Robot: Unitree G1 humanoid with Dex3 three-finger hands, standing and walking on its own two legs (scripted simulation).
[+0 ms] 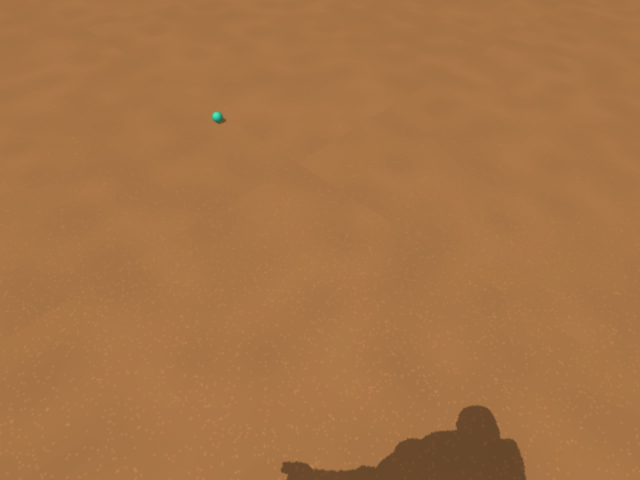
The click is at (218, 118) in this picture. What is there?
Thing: free ball
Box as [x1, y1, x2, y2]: [212, 112, 222, 121]
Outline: 214,112 212,115 213,119 215,121 220,121 222,118 221,114 219,112
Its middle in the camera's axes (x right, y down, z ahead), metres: -0.60 -0.71 +2.24
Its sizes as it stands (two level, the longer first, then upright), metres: 0.059 0.059 0.059
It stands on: the floor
